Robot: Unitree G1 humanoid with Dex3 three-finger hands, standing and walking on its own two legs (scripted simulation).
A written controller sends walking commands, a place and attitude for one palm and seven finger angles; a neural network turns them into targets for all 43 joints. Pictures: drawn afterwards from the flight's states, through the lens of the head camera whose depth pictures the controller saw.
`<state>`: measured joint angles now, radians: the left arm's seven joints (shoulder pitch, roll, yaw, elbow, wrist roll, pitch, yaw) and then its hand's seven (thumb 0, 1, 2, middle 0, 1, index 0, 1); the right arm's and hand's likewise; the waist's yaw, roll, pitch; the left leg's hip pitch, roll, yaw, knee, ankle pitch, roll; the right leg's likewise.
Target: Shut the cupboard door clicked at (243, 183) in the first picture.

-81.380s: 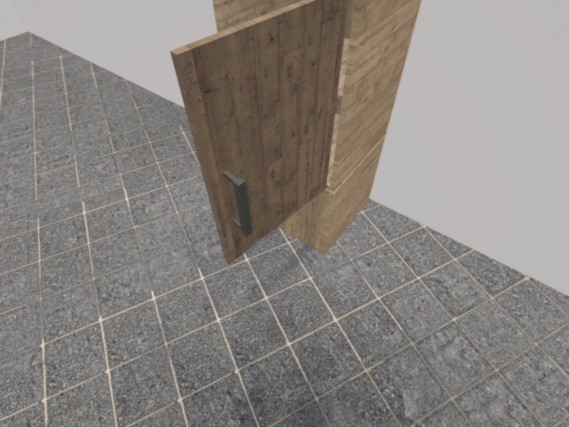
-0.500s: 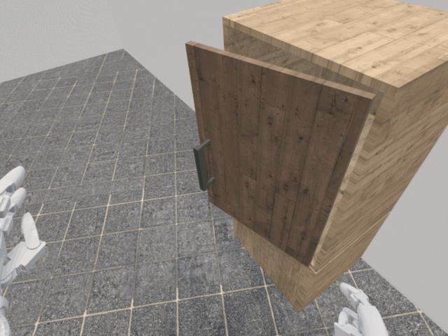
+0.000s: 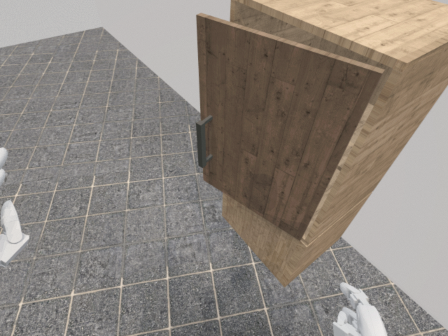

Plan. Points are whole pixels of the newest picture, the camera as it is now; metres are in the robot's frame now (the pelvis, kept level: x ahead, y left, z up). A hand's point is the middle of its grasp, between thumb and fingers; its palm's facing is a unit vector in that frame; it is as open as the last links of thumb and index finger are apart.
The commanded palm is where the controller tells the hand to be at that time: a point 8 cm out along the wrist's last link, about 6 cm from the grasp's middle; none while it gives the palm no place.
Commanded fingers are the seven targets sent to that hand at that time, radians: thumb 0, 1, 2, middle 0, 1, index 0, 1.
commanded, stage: step back with the hand held close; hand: left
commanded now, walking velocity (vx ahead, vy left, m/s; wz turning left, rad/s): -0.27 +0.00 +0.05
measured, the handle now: (205, 142) +0.68 +0.10 -0.10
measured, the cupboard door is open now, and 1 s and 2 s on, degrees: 15 15 15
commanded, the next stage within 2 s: stop stepping back and stand still in 0.68 s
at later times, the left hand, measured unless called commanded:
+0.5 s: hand out of the picture +0.09 +0.26 +0.18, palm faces +0.47 -0.75 -0.45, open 7.4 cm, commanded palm +0.02 +0.30 +0.19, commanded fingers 0.00 0.90 0.90 -0.20 -0.30 -0.20 -0.30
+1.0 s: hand out of the picture -0.04 +0.29 +0.19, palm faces +0.53 -0.80 -0.29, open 7.4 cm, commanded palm -0.14 +0.31 +0.19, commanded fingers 0.00 0.90 0.90 -0.20 -0.30 -0.20 -0.30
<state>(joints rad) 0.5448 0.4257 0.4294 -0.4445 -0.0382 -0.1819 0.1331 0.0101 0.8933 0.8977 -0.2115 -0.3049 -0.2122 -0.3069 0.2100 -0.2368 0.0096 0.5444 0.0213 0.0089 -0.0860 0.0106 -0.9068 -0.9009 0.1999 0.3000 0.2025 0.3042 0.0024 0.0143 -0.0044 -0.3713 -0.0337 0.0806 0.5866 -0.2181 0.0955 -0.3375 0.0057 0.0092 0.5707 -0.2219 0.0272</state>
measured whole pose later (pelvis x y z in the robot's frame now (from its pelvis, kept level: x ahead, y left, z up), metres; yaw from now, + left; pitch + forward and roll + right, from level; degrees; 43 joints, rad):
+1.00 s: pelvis -0.26 +0.01 +0.00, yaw +3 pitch -3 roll -3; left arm 0.30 0.40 0.42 -0.39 -0.05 -0.17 0.17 0.01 0.89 0.90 -0.21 -0.30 -0.21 -0.31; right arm 0.15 -0.16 0.04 0.60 0.01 -0.12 -0.06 0.01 -0.91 -0.90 0.20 0.30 0.21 0.30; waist -0.02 -0.02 0.00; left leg -0.45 0.04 0.08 0.53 -0.11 0.03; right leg -0.25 0.04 0.04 0.67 -0.47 0.00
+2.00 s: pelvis -0.39 +0.04 +0.00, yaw -3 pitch -1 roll +1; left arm 0.51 0.40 0.37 -0.57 -0.02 -0.19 0.18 0.02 0.89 0.90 -0.21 -0.30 -0.21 -0.31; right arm 0.21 -0.20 -0.02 0.62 0.00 -0.11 -0.09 0.01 -0.91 -0.90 0.20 0.30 0.20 0.30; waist 0.00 -0.11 0.04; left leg -0.30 0.03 0.12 0.58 -0.27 0.03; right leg -0.24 -0.05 -0.06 0.71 -0.42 0.00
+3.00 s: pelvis -0.41 +0.05 +0.01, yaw -2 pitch -1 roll -1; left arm 0.35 0.21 0.01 0.96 0.02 0.04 0.02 -0.01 1.00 0.90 -0.21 -0.30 -0.21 -0.30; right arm 0.30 -0.18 0.02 0.99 -0.03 0.05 0.01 0.01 -0.91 -0.90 0.20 0.30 0.20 0.30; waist 0.00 -0.06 0.06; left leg -0.29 0.03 0.11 0.50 -0.20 0.03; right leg -0.22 -0.03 -0.11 0.48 -0.24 -0.01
